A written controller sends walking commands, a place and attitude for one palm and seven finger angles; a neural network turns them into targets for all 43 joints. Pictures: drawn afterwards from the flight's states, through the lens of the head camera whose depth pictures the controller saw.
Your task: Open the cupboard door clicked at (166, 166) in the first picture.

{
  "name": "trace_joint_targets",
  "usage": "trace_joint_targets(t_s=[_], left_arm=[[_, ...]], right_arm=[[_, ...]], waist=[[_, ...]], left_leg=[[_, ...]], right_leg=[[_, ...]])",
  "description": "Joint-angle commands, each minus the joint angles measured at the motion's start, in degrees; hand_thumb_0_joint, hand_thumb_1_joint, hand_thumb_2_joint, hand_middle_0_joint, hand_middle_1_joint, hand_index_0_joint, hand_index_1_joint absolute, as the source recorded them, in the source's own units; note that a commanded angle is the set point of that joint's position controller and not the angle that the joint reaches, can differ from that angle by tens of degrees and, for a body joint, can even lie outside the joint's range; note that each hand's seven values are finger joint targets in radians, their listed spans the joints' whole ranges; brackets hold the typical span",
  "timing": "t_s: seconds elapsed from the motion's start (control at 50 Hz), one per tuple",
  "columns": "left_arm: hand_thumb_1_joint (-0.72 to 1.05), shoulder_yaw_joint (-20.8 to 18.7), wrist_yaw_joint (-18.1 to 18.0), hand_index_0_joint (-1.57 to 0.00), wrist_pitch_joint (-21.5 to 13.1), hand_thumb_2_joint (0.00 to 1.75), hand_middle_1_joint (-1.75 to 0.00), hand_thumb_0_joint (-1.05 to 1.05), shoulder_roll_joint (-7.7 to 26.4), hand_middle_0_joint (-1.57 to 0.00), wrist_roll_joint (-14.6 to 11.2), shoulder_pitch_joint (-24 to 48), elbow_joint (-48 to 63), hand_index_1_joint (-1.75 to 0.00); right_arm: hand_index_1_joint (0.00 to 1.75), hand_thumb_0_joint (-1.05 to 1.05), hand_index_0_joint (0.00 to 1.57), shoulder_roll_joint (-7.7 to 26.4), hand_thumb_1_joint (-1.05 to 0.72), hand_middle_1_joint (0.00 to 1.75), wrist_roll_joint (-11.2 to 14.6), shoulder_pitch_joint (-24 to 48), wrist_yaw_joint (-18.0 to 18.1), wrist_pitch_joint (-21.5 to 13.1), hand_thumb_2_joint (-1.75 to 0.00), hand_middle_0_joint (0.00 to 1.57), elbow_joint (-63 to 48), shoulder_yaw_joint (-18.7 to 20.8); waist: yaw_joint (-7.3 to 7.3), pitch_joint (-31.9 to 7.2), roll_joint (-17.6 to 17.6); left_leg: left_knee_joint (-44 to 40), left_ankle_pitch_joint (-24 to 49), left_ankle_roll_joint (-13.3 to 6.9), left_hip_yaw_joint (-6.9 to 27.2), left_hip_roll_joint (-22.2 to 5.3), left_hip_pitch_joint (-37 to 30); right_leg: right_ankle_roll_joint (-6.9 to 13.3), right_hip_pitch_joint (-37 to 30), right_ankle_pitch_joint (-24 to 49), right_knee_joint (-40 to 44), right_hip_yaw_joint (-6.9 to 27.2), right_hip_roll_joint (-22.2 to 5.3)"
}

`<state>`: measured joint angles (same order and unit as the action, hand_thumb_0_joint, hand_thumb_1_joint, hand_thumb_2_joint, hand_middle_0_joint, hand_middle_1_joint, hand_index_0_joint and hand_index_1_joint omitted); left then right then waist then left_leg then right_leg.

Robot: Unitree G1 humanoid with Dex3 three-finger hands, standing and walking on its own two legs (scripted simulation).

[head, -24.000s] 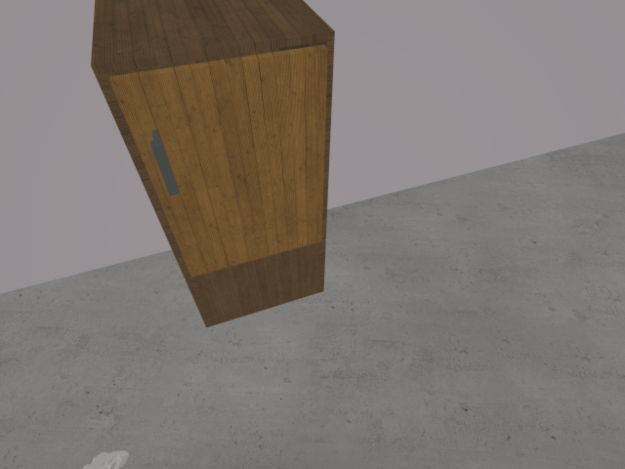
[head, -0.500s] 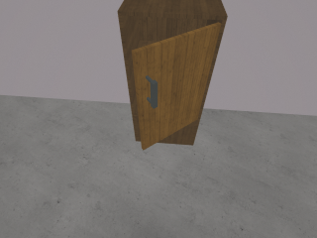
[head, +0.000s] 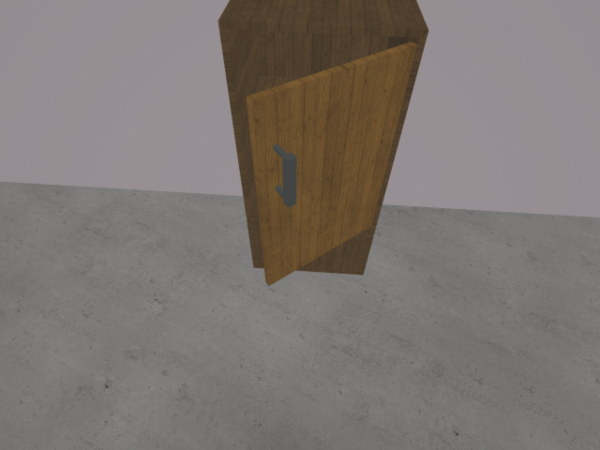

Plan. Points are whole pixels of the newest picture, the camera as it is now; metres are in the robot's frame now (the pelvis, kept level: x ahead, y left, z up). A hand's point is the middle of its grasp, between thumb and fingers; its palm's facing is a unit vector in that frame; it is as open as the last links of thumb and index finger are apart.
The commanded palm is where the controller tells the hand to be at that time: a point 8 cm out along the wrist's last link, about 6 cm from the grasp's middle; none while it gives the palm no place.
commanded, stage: look to check the result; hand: left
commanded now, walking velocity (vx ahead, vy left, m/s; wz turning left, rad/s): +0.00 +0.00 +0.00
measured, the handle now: (284, 176) +0.62 +0.07 -0.02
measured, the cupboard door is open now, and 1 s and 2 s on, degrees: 39 39 39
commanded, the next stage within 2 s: walk to a spot facing it in 0.12 s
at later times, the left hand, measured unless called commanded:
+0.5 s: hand out of the picture +0.01 +0.17 -0.18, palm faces -0.03 -0.98 -0.18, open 7.4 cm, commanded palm none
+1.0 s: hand out of the picture +0.15 +0.12 -0.17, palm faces -0.32 -0.92 -0.24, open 7.4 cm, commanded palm none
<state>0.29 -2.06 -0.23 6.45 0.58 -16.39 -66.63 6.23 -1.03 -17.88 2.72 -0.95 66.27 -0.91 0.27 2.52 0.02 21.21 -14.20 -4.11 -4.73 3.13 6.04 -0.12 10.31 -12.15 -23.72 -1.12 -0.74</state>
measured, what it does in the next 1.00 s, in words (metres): steps on the spot, turning right: right foot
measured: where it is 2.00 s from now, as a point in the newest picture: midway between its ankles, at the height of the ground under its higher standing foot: outside the picture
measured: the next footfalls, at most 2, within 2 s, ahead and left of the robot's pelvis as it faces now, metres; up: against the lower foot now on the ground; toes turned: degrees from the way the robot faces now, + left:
right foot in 0.70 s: +0.03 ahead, -0.16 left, +0.00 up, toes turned -14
left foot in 1.14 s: +0.14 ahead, +0.06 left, +0.00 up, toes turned -28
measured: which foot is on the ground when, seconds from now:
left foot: down 0.00-0.70, up 0.72-1.00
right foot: down 0.00-0.42, up 0.44-0.68, down 0.70-1.00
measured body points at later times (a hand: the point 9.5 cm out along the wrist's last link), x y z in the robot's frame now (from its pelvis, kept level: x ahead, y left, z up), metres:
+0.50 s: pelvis +0.00 +0.00 -0.01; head +0.04 -0.01 +0.44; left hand +0.01 +0.22 -0.17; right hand -0.02 -0.22 -0.17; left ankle -0.03 +0.07 -0.74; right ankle -0.01 -0.12 -0.73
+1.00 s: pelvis +0.03 -0.05 +0.00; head +0.08 -0.07 +0.44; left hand +0.17 +0.17 -0.15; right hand +0.07 -0.34 -0.14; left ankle +0.07 +0.10 -0.69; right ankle -0.01 -0.15 -0.74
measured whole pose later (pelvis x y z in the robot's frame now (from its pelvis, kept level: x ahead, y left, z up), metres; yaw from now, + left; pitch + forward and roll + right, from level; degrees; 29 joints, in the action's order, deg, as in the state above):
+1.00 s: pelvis +0.03 -0.05 +0.00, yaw -23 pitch +1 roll +1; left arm -3.9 -0.4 1.7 11.0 1.7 -12.1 -52.7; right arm 13.1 -0.5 -2.2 2.0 2.4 50.0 3.4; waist -2.0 7.0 -0.6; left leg 53.6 -25.9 3.6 0.7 -1.8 25.0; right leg 1.8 15.7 -13.7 -28.5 7.9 3.8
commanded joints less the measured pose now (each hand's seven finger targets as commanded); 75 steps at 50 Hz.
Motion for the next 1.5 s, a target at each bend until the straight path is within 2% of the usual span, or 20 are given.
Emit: trace_joint_targets(t_s=[0.0, 0.28, 0.36, 0.44, 0.5, 0.64, 0.66, 0.68, 0.7, 0.76, 0.84, 0.98, 1.06, 1.08, 1.1, 1.12, 1.14, 1.24, 1.4, 1.48], left_arm=[[0.9, -1.0, -0.4, -0.2, -0.5, 0.9, -0.3, 0.0, 4.4, -0.2, -0.2, -4.0, 1.0, -0.3], [0.9, -1.9, -0.2, -0.2, 0.2, 0.9, -0.3, 0.0, 5.1, -0.2, -0.1, -3.4, 1.7, -0.3], [0.9, -3.6, 0.5, -0.2, 1.6, 0.9, -0.3, 0.0, 6.0, -0.2, 0.3, -1.0, 4.6, -0.3], [0.9, -5.2, 1.1, -0.2, 3.0, 0.9, -0.3, 0.0, 6.3, -0.2, 0.8, 2.6, 8.7, -0.3], [0.9, -5.7, 1.8, -0.2, 2.8, 0.9, -0.3, 0.0, 5.9, -0.2, 0.8, 3.9, 10.3, -0.3], [0.9, -6.1, 2.5, -0.2, 2.1, 0.9, -0.3, 0.0, 7.5, -0.2, 0.7, 0.0, 11.8, -0.3], [0.9, -6.6, 2.2, -0.2, 1.6, 0.9, -0.3, 0.0, 10.1, -0.2, 0.9, -3.2, 11.2, -0.3], [0.9, -7.8, 1.4, -0.2, 0.7, 0.9, -0.3, 0.0, 16.5, -0.2, 1.3, -5.2, 11.1, -0.3], [0.9, -7.9, 0.8, -0.2, 0.8, 0.9, -0.3, 0.0, 17.9, -0.2, 0.3, -6.6, 11.2, -0.3], [0.9, -7.6, -0.1, -0.2, 1.2, 0.9, -0.3, 0.0, 15.6, -0.2, 0.7, 0.4, 14.0, -0.3], [0.9, -7.5, 0.2, -0.2, 0.7, 0.9, -0.3, 0.0, 16.1, -0.2, 0.9, 1.3, 16.0, -0.3], [0.9, -8.1, 0.8, -0.2, 1.4, 0.9, -0.3, 0.0, 17.1, -0.2, 1.3, 1.6, 18.0, -0.3], [0.9, -8.0, 1.2, -0.2, 1.9, 0.9, -0.3, 0.0, 16.7, -0.2, 0.7, 5.8, 19.9, -0.3], [0.9, -7.6, 1.2, -0.2, 2.1, 0.9, -0.3, 0.0, 14.7, -0.2, 0.4, 6.2, 20.5, -0.3], [0.9, -6.8, 1.9, -0.2, 2.2, 0.9, -0.3, 0.0, 11.2, -0.2, -0.4, 4.3, 21.9, -0.3], [0.9, -6.6, 2.3, -0.2, 2.1, 0.9, -0.3, 0.0, 12.5, -0.2, 0.3, 6.2, 22.3, -0.3], [0.9, -6.7, 2.7, -0.2, 2.2, 0.9, -0.3, 0.0, 13.3, -0.2, 0.6, 6.1, 22.4, -0.3], [0.9, -6.4, 4.0, -0.2, 2.9, 0.9, -0.3, 0.0, 12.0, -0.2, 0.6, 4.4, 19.6, -0.3], [0.9, -4.6, 4.6, -0.2, 2.7, 0.9, -0.3, 0.0, 10.5, -0.2, 0.4, 12.1, 21.4, -0.3], [0.9, -4.8, 4.2, -0.2, 2.0, 0.9, -0.3, 0.0, 12.1, -0.2, 0.4, 8.3, 20.1, -0.3]], right_arm=[[0.3, 0.0, 0.2, 4.8, -0.9, 0.3, 0.1, -5.5, 0.1, -0.4, -0.9, 0.2, -0.6, 0.8], [0.3, 0.0, 0.2, 5.9, -0.9, 0.3, 0.1, -4.6, 0.7, 0.2, -0.9, 0.2, -0.9, 1.5], [0.3, 0.0, 0.2, 8.5, -0.9, 0.3, -0.1, -3.8, 1.2, 1.3, -0.9, 0.2, -3.0, 3.1], [0.3, 0.0, 0.2, 10.7, -0.9, 0.3, -0.7, -3.2, 1.4, 1.5, -0.9, 0.2, -5.9, 4.1], [0.3, 0.0, 0.2, 11.4, -0.9, 0.3, -1.0, -0.3, 1.1, 1.3, -0.9, 0.2, -8.3, 4.5], [0.3, 0.0, 0.2, 14.1, -0.9, 0.3, -0.7, 2.7, 0.2, 1.8, -0.9, 0.2, -11.2, 5.9], [0.3, 0.0, 0.2, 13.5, -0.9, 0.3, -0.2, 3.8, -0.1, 1.9, -0.9, 0.2, -12.2, 6.1], [0.3, 0.0, 0.2, 10.0, -0.9, 0.3, 0.4, 4.2, -0.6, 2.0, -0.9, 0.2, -14.6, 5.7], [0.3, 0.0, 0.2, 10.3, -0.9, 0.3, 0.4, 7.6, -0.6, 2.8, -0.9, 0.2, -15.9, 5.3], [0.3, 0.0, 0.2, 10.1, -0.9, 0.3, 0.2, 12.1, -0.9, 3.0, -0.9, 0.2, -17.4, 5.2], [0.3, 0.0, 0.2, 9.2, -0.9, 0.3, 0.4, 11.3, -1.1, 3.0, -0.9, 0.2, -17.5, 4.8], [0.3, 0.0, 0.2, 10.3, -0.9, 0.3, 0.9, 13.4, -0.6, 2.2, -0.9, 0.2, -20.5, 5.0], [0.3, 0.0, 0.2, 11.5, -0.9, 0.3, 1.1, 6.9, -0.3, 1.4, -0.9, 0.2, -19.1, 5.1], [0.3, 0.0, 0.2, 14.1, -0.9, 0.3, 0.9, 4.3, -0.1, 0.9, -0.9, 0.2, -18.5, 5.5], [0.3, 0.0, 0.2, 20.4, -0.9, 0.3, -0.2, 3.0, 0.0, 0.2, -0.9, 0.2, -19.3, 6.5], [0.3, 0.0, 0.2, 22.2, -0.9, 0.3, -0.4, 1.8, 0.3, 0.7, -0.9, 0.2, -19.6, 6.6], [0.3, 0.0, 0.2, 20.6, -0.9, 0.3, -1.0, 4.2, 0.4, 1.1, -0.9, 0.2, -20.9, 5.9], [0.3, 0.0, 0.2, 15.3, -0.9, 0.3, -0.6, 6.0, 0.3, 0.4, -0.9, 0.2, -21.4, 4.1], [0.3, 0.0, 0.2, 17.1, -0.9, 0.3, -0.8, -2.3, -0.3, 0.7, -0.9, 0.2, -17.6, 5.3], [0.3, 0.0, 0.2, 18.3, -0.9, 0.3, -0.4, -1.5, -0.9, 1.0, -0.9, 0.2, -17.4, 6.0]], waist=[[0.17, 2.2, -0.9], [0.11, 2.6, 1.1], [0.66, 3.4, 3.3], [1.22, 3.7, 6.2], [0.3, 2.0, 3.0], [-2.29, -0.8, 3.4], [-3.85, -2.3, -4.0], [-4.24, -4.2, -19.1], [-5.79, -3.3, -16.3], [-3.14, 0.3, -9.9], [-2.14, -5.9, -3.5], [-2.2, -5.4, -8.8], [1.49, -6.1, -7.7], [2.77, -7.5, -0.9], [2.61, -8.3, 16.6], [2.99, -6.3, 15.8], [1.56, -3.5, 9.0], [-1.28, -4.0, 9.5], [2.69, -4.7, 12.5], [0.4, -5.9, 9.9]], left_leg=[[-4.8, 9.4, 1.0, 8.5, -8.9, 3.1], [-2.4, 12.5, 0.9, 7.1, -9.8, 0.4], [-2.8, 9.8, -0.6, 9.0, -14.1, -0.1], [-6.2, 10.9, -7.5, 14.5, -24.0, 0.1], [-3.4, 17.9, -8.2, 10.6, -24.6, -0.3], [10.4, 21.9, -0.9, -1.0, -20.1, 2.5], [19.5, 14.4, 2.2, -4.7, -15.6, 6.5], [32.9, -13.6, 6.0, -8.7, -6.9, 19.7], [42.3, -24.6, 6.1, -0.6, -5.6, 22.5], [46.1, -16.3, 6.2, 5.6, -7.6, 27.1], [38.6, -12.2, 7.4, 4.6, -6.0, 22.5], [27.6, -12.0, 7.4, 5.6, -4.0, 19.4], [8.9, -0.9, 6.8, 5.2, -2.8, 4.6], [0.9, 2.0, 5.8, 9.8, -8.0, -3.8], [-5.7, 6.0, 0.0, 27.4, -24.7, -9.8], [-5.3, 14.5, -5.6, 32.4, -32.3, -4.7], [-4.7, 14.6, -7.6, 28.4, -31.4, 1.8], [-0.3, 29.3, -2.4, 7.9, -19.3, -0.5], [2.9, 33.3, -2.8, 2.5, -21.4, -4.5], [9.0, 29.2, 0.4, 0.2, -21.7, 0.0]], right_leg=[[2.2, 0.0, 7.0, 3.0, 4.9, -4.7], [2.3, 3.0, 8.9, 1.0, 5.4, -4.3], [1.9, 9.2, 4.6, -5.0, 4.9, -1.9], [0.6, 18.1, -14.3, -27.2, 3.6, -1.0], [-0.1, 18.7, -15.0, -30.0, 3.1, -2.4], [0.7, 3.9, -0.1, -8.8, -2.2, -0.2], [2.8, -1.3, 13.0, -2.5, 4.9, -3.4], [9.4, -8.8, 29.7, 2.0, 25.5, -17.6], [14.7, -6.2, 30.2, 4.7, 29.7, -21.2], [13.6, -2.8, 23.1, 3.2, 25.5, -14.8], [12.0, -5.1, 27.6, 1.3, 21.3, -11.2], [11.6, -4.4, 28.6, -0.2, 25.0, -9.7], [6.7, 5.1, 21.8, -4.3, 24.0, -5.4], [3.9, 12.1, 11.5, -9.1, 20.7, -1.5], [0.1, 22.9, -13.3, -21.2, 11.4, 6.4], [-1.7, 24.0, -24.5, -33.0, 6.8, 4.3], [-2.1, 22.5, -22.4, -39.2, 7.2, 1.5], [-3.9, 23.3, -11.0, -46.7, 2.7, 0.0], [-2.6, 16.3, -13.3, -23.7, -3.4, -0.6], [-0.2, 4.0, -4.9, -7.6, -4.6, 0.8]])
